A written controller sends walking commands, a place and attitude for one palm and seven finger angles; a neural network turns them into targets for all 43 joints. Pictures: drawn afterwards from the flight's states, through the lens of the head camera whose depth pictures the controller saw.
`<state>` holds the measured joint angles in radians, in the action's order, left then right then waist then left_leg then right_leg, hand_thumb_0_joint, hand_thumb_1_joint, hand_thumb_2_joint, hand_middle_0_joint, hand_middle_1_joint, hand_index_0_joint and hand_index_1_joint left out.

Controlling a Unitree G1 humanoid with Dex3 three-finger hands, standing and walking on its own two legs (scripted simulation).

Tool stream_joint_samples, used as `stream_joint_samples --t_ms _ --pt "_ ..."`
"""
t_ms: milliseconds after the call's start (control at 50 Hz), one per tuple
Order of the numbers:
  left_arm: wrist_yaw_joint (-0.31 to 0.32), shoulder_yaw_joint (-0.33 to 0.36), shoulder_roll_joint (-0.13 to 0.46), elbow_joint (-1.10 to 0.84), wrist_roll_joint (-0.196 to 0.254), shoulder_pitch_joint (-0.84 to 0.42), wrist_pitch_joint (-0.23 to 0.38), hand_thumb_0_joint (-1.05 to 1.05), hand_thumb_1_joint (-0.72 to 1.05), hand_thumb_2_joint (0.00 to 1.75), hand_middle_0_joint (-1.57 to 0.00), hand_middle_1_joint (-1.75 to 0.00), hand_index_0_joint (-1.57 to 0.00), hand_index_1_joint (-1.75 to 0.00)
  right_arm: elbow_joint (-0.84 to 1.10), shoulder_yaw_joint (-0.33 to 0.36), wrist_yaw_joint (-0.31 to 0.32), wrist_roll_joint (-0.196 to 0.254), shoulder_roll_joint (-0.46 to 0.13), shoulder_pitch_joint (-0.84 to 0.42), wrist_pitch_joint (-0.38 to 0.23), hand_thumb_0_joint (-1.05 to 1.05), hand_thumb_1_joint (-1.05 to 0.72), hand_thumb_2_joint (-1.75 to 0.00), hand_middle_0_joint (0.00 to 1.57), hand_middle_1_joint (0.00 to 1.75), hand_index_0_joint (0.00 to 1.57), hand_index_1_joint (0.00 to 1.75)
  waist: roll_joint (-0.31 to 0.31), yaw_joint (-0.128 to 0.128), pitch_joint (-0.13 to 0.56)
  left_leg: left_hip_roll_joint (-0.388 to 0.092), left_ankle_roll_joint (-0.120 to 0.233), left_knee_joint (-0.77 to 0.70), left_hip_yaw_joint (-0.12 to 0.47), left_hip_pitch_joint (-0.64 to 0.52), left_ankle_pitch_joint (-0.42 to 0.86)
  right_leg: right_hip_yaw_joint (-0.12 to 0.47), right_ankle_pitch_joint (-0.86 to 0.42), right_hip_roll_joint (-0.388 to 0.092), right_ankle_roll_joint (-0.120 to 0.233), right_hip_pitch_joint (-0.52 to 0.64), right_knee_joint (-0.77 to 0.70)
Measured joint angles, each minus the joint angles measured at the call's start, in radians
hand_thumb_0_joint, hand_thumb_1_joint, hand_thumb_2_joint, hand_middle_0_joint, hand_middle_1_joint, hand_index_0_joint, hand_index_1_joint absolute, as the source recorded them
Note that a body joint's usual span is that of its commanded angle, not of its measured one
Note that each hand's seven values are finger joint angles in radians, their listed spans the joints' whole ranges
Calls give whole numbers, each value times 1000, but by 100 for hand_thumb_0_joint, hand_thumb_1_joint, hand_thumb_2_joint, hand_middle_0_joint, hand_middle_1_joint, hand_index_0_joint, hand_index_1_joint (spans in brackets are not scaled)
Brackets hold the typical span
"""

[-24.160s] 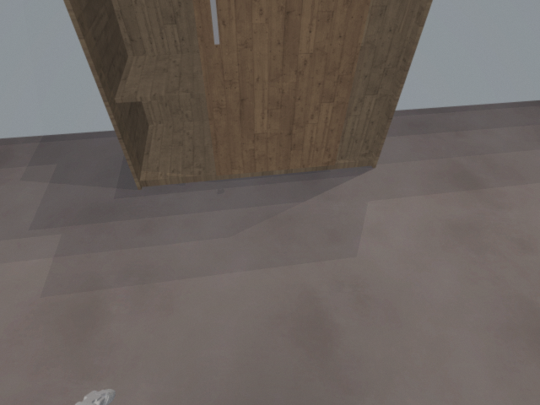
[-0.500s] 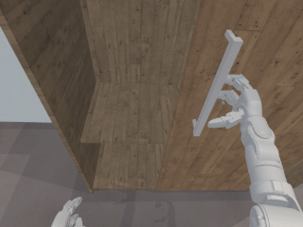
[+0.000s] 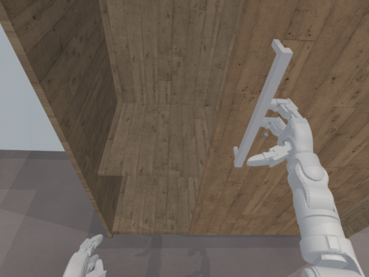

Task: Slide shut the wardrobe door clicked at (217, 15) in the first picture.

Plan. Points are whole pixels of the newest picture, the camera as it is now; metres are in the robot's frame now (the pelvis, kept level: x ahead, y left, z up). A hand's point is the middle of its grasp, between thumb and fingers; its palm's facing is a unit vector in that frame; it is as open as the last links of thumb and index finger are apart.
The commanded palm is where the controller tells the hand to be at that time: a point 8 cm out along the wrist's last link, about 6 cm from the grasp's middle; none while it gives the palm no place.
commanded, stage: slide the fingers in behind the handle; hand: right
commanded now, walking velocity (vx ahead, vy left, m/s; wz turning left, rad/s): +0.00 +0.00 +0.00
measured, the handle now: (253, 115) +0.44 -0.12 +0.15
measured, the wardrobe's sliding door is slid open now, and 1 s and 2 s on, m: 0.40 0.40 0.40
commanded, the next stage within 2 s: grip the handle and tug to test in 1.30 s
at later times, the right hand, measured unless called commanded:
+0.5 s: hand (255, 135) +0.38 -0.11 +0.15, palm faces -0.05 +1.00 -0.03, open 14.3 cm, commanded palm +0.35 -0.16 +0.14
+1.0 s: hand (252, 137) +0.37 -0.10 +0.15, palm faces -0.03 +1.00 -0.04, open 15.1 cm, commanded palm +0.34 -0.15 +0.14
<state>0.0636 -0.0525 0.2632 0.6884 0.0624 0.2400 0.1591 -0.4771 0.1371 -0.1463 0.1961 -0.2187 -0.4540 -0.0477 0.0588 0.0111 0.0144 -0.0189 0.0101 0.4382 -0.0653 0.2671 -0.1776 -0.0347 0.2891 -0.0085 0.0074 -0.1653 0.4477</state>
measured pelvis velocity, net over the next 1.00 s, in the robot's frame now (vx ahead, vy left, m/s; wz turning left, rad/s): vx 0.02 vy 0.00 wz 0.00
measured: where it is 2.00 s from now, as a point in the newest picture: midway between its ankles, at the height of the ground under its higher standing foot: outside the picture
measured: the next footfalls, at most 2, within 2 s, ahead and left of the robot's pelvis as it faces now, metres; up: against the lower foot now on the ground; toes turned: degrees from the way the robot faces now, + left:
none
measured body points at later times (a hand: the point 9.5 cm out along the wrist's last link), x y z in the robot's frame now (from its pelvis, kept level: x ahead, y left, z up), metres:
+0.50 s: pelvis +0.01 +0.00 +0.00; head +0.01 +0.03 +0.45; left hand +0.18 +0.23 -0.10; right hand +0.37 -0.16 +0.15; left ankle +0.03 +0.11 -0.74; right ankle -0.03 -0.11 -0.74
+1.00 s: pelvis +0.02 +0.00 +0.00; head +0.01 +0.03 +0.45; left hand +0.20 +0.22 -0.09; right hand +0.37 -0.16 +0.15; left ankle +0.03 +0.11 -0.74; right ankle -0.03 -0.11 -0.74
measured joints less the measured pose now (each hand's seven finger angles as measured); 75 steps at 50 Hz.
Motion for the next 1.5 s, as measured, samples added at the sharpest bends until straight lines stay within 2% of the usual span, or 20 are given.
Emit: stream_joint_samples --t_ms 240,500,760,980,1500 --pt "-14 -4 -17 -2 -10 -29 -4 2 90 90 -20 -30 -20 -29 66 -41 44 -15 59 22 39 -1 50 -30 31 120 30 120 3 -5 19 -2 -1 5 3 -6 -14 -3 5 3 0 17 -14" --pt "-17 1 -21 -21 -14 -33 -16 2 90 90 -20 -30 -20 -29 173 -55 83 -27 64 92 92 -1 50 -30 29 119 24 116 7 -8 9 5 3 0 2 -30 -18 -2 9 -4 -5 40 -20" --pt "-26 10 -20 -21 -22 -32 -8 2 90 90 -20 -29 -20 -29 234 -77 121 -39 87 134 113 -1 50 -30 21 116 17 112 14 -11 12 2 2 6 -2 -39 -30 2 15 -2 -5 52 -21" --pt "-39 10 -29 -28 -28 -34 -10 2 90 90 -20 -29 -20 -29 311 -101 133 -47 98 188 133 -1 50 -30 15 112 11 108 17 -11 17 0 -2 8 -3 -52 -44 5 26 0 -3 65 -22" --pt "-39 3 -35 -43 -31 -58 -67 2 90 90 -20 -29 -20 -29 390 -113 127 -47 98 221 183 -1 47 -31 18 112 14 110 14 -11 21 -2 -10 0 -4 -60 -50 6 36 3 4 69 -24"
